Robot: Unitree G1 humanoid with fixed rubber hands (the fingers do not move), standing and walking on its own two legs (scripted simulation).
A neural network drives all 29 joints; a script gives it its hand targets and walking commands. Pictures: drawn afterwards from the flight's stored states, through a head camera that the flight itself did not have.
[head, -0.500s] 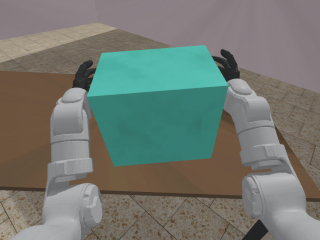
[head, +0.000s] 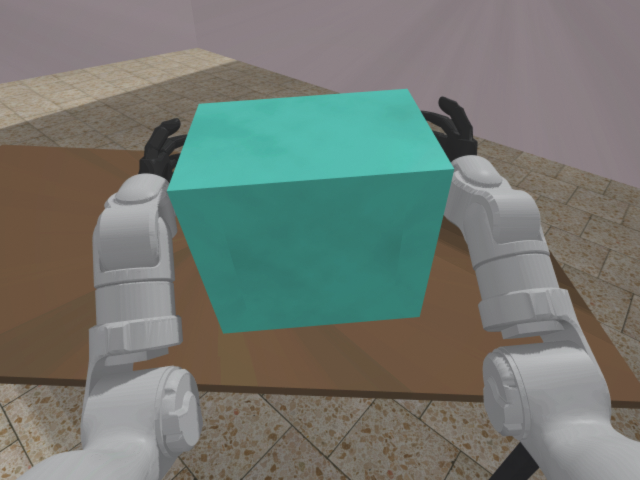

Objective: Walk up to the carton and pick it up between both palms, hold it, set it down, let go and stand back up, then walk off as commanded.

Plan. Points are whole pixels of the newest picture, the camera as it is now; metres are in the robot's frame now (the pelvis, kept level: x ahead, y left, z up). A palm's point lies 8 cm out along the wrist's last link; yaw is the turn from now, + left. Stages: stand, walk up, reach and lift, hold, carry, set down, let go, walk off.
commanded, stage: hold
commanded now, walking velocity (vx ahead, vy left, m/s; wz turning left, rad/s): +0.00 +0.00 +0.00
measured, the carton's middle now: (313, 214) +0.36 +0.00 +0.21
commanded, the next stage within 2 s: none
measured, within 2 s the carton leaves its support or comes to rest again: neither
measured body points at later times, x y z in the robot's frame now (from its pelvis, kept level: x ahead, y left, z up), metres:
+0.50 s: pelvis +0.00 +0.00 +0.00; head -0.07 +0.01 +0.45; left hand +0.38 +0.18 +0.25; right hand +0.39 -0.16 +0.28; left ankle +0.00 +0.13 -0.75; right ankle +0.03 -0.12 -0.75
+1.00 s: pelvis +0.00 +0.00 +0.00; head -0.07 +0.00 +0.45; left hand +0.38 +0.17 +0.25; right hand +0.39 -0.17 +0.28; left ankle +0.00 +0.13 -0.75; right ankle +0.02 -0.12 -0.75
